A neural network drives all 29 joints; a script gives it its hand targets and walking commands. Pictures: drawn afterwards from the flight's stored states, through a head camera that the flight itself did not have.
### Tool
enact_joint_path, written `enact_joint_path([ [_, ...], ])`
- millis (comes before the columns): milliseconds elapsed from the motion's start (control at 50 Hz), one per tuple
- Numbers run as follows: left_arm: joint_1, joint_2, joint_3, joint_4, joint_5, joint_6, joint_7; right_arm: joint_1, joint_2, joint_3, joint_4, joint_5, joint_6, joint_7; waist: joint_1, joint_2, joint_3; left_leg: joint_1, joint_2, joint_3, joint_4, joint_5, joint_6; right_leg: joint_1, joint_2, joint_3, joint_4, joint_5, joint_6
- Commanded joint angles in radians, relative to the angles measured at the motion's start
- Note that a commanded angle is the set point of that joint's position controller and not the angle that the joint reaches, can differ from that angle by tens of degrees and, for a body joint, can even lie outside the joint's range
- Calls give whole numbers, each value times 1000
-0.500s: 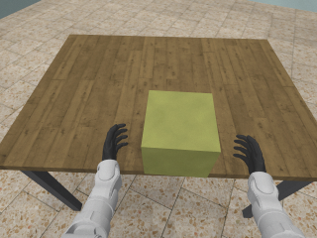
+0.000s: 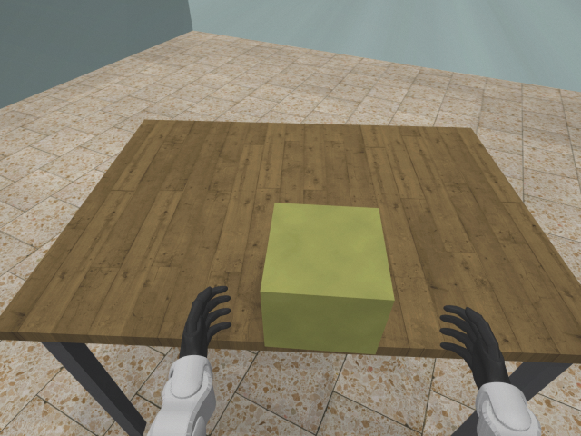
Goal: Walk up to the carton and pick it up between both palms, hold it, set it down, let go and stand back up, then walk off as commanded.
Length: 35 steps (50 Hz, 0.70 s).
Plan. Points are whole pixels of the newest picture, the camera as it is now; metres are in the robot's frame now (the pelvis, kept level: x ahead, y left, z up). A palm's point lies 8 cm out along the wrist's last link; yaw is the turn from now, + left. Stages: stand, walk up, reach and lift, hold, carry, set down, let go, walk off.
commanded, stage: set down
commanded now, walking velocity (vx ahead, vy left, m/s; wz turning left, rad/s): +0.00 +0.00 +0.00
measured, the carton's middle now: (323, 275) +0.42 -0.02 -0.01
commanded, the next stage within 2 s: let go in 1.68 s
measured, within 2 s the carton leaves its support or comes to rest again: neither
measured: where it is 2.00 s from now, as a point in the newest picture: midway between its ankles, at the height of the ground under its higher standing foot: outside the picture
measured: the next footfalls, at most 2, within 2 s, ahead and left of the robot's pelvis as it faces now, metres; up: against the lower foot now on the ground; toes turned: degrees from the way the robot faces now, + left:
none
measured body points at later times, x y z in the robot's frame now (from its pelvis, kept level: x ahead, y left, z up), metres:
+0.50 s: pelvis +0.01 +0.00 +0.00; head -0.02 +0.01 +0.45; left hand +0.24 +0.18 -0.01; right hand +0.20 -0.24 +0.00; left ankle +0.04 +0.13 -0.74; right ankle +0.03 -0.11 -0.74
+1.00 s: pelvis +0.02 +0.00 +0.00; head +0.02 +0.01 +0.45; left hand +0.23 +0.19 -0.03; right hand +0.20 -0.25 -0.02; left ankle +0.04 +0.13 -0.74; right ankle +0.03 -0.11 -0.74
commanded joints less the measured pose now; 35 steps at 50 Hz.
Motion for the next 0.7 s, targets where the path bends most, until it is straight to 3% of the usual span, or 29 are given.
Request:
enact_joint_path([
  [0, -199, 69, -117, -361, -9, 44, 4, -247, -109, 83, -261, 120, 5, 3, -42, -27, -73, 268, -23, 49, -146, -84, -4, 22, -16, 2, -87, -108, -11],
  [40, -43, 46, -133, -446, 5, 68, 7, -85, -93, 99, -316, 139, 19, -1, -29, -36, -38, 332, -21, 53, -160, -48, -13, 62, -14, -14, -101, -43, -15],
  [60, 44, 25, -155, -546, -9, 65, 5, -4, -99, 90, -375, 152, 12, 3, -45, -25, -67, 384, -17, 46, -155, 29, -15, 74, -13, -21, -104, 41, -17],
  [80, -134, 66, -135, -472, -20, 72, -4, -154, -96, 87, -357, 127, 27, -2, -39, -39, -94, 317, -29, 53, -145, -24, -6, 54, -14, -2, -93, -18, -11],
  [100, 59, 44, -133, -517, -5, 88, -7, 23, -99, 91, -405, 134, 29, -2, -29, -40, -26, 366, -26, 60, -169, 4, -9, 68, -20, -10, -120, 1, -5],
  [120, -69, 72, -128, -518, -1, 87, -9, -86, -79, 95, -400, 129, 39, 0, -34, -11, -68, 338, -29, 71, -155, -45, -8, 34, -21, 2, -109, -47, -16],
  [180, 88, 38, -126, -514, 23, 137, -8, 72, -91, 100, -382, 126, 88, 2, -26, 4, 66, 367, -25, 62, -184, -41, -13, 27, -30, -1, -132, -57, -16],
  [200, 54, 61, -117, -580, 1, 129, -8, 45, -98, 86, -459, 130, 77, 3, -15, -15, 28, 349, -22, 58, -182, -50, -7, 30, -18, -7, -124, -73, -20],
  [220, 126, 46, -117, -566, 18, 143, -4, 121, -100, 98, -454, 125, 88, 5, -18, -19, 49, 369, -21, 61, -191, -27, -9, 46, -22, -10, -131, -50, -17],
  [260, 125, 58, -142, -616, 0, 132, -5, 115, -91, 73, -515, 121, 85, 6, -40, -16, 49, 353, -19, 53, -184, -43, -3, 16, -23, -3, -125, -50, -25],
  [280, 105, 78, -126, -636, 18, 139, 5, 133, -104, 97, -487, 131, 93, 14, -24, 26, 56, 359, -26, 60, -182, -56, -12, 26, -28, 4, -126, -71, -27],
  [300, 126, 57, -153, -612, 12, 154, 6, 128, -111, 69, -503, 118, 105, 18, -37, 20, 107, 340, -14, 52, -195, -79, -13, -1, -27, 3, -132, -95, -35],
  [320, 147, 58, -154, -635, 19, 155, 6, 159, -96, 75, -496, 117, 111, 21, -36, 30, 112, 338, -16, 49, -200, -102, -14, 9, -28, 0, -132, -111, -35],
  [360, 148, 87, -148, -643, -6, 152, 5, 170, -103, 65, -550, 107, 113, 24, -25, -6, 94, 336, -19, 54, -190, -97, -4, 7, -30, 3, -136, -112, -34],
  [380, 150, 101, -163, -669, -17, 157, 4, 171, -96, 56, -585, 111, 114, 19, -47, -9, 83, 319, -18, 53, -179, -112, 3, 17, -35, 9, -128, -107, -33],
  [400, 175, 77, -161, -584, 3, 174, -2, 179, -86, 75, -541, 101, 131, 19, -41, -24, 138, 307, -22, 53, -192, -133, -1, 21, -30, 7, -132, -121, -34],
  [420, 159, 87, -143, -609, 3, 172, 2, 156, -84, 72, -554, 98, 127, 23, -27, 17, 134, 306, -25, 61, -185, -136, -5, 12, -45, 11, -134, -149, -42],
  [440, 136, 98, -140, -608, -8, 172, 1, 163, -86, 68, -554, 94, 135, 27, -35, -16, 129, 306, -23, 57, -176, -142, 1, 2, -48, 17, -137, -162, -39],
  [480, 170, 110, -149, -585, -19, 181, -7, 194, -80, 66, -536, 83, 146, 16, -44, -16, 125, 314, -25, 64, -188, -132, 4, 21, -40, 16, -133, -129, -26],
  [500, 180, 129, -128, -623, -15, 180, -2, 208, -94, 69, -563, 91, 142, 16, -33, 10, 107, 321, -26, 65, -186, -114, 5, 36, -41, 15, -127, -103, -24],
  [520, 172, 132, -115, -621, -15, 179, -6, 196, -90, 62, -581, 91, 134, 10, -31, -9, 93, 320, -28, 65, -181, -113, 3, 36, -42, 17, -135, -113, -28],
  [540, 178, 118, -140, -604, -16, 181, -13, 203, -90, 64, -553, 85, 147, 11, -50, 3, 117, 317, -35, 74, -183, -113, -3, 38, -37, 15, -132, -96, -23],
  [560, 188, 98, -139, -604, 6, 184, -6, 219, -98, 64, -507, 86, 148, 24, -40, 33, 139, 315, -22, 59, -192, -99, -8, 42, -33, 6, -127, -88, -35],
  [580, 186, 118, -129, -527, 4, 201, -18, 214, -101, 52, -482, 72, 162, 19, -51, 12, 133, 317, -31, 62, -185, -114, -5, 43, -39, 13, -136, -97, -29],
  [600, 192, 119, -131, -647, -13, 189, -8, 209, -117, 50, -541, 90, 150, 24, -38, 34, 95, 331, -20, 55, -189, -90, -9, 51, -29, 6, -126, -77, -32],
  [620, 205, 112, -133, -511, -13, 212, -27, 218, -95, 49, -483, 57, 172, 18, -51, -15, 162, 292, -29, 59, -194, -122, 1, 44, -37, 12, -143, -117, -29],
  [640, 184, 128, -134, -547, -9, 209, -25, 191, -106, 40, -504, 66, 166, 20, -45, 10, 116, 307, -26, 58, -187, -118, -2, 52, -39, 13, -141, -105, -31],
  [680, 207, 139, -108, -517, 4, 213, -33, 225, -91, 67, -495, 54, 168, 15, -29, 0, 126, 302, -34, 73, -182, -74, 3, 56, -44, 21, -142, -74, -23],
])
